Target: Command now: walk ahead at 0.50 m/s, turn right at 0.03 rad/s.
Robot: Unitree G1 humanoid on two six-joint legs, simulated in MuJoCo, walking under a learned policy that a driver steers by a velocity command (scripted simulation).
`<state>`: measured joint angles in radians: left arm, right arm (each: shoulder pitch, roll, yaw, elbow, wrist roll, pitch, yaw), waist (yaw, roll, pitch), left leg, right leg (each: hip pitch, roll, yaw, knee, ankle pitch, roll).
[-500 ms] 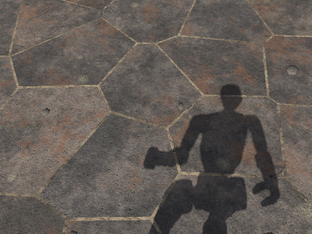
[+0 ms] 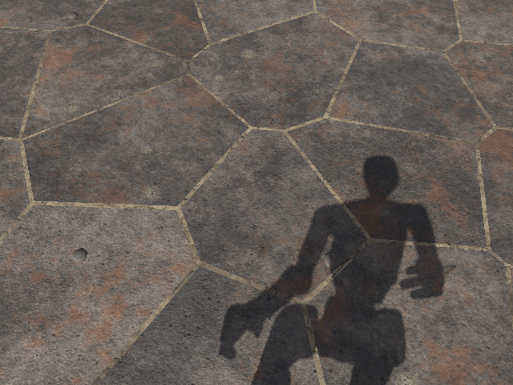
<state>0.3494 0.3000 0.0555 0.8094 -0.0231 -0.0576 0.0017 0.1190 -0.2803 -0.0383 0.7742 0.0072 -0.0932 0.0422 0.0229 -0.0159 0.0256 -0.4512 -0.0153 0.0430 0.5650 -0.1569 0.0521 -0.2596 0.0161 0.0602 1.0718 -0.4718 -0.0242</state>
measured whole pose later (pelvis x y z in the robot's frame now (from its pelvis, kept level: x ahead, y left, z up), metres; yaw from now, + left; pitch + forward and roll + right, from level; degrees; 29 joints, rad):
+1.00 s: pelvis +0.33 -0.02 +0.01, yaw +0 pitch -1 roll -1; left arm 0.15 0.23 0.03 0.96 0.01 0.00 0.02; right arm 0.21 -0.23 -0.03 0.96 -0.01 -0.01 -0.03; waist 0.00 0.00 0.02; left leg -0.22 0.03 -0.01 0.52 -0.29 -0.02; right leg -0.26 0.01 -0.02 0.48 -0.22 -0.01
